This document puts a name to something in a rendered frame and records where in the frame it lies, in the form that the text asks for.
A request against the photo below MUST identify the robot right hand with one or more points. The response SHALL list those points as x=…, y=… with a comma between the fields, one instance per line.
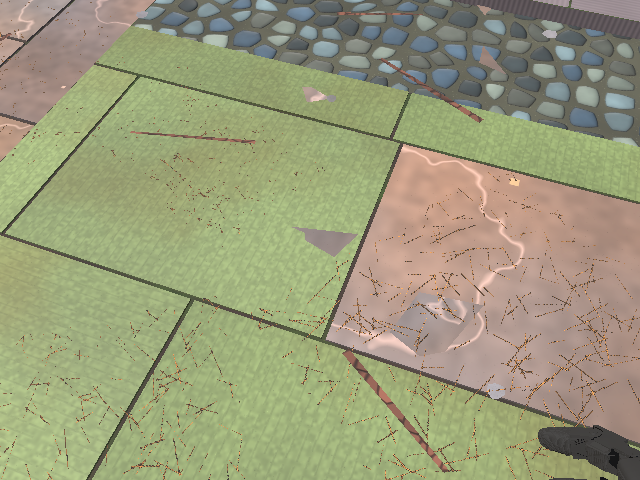
x=602, y=448

